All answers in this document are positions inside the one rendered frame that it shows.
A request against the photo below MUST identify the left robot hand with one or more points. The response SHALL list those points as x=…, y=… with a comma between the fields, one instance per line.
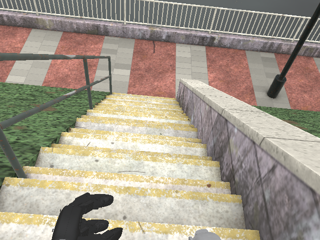
x=71, y=226

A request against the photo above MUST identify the robot right shin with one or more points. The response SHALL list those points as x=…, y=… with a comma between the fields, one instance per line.
x=201, y=231

